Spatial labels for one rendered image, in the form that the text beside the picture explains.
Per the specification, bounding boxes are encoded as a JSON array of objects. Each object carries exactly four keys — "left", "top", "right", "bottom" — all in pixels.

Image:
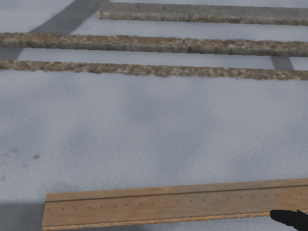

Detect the right robot hand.
[{"left": 269, "top": 210, "right": 308, "bottom": 231}]

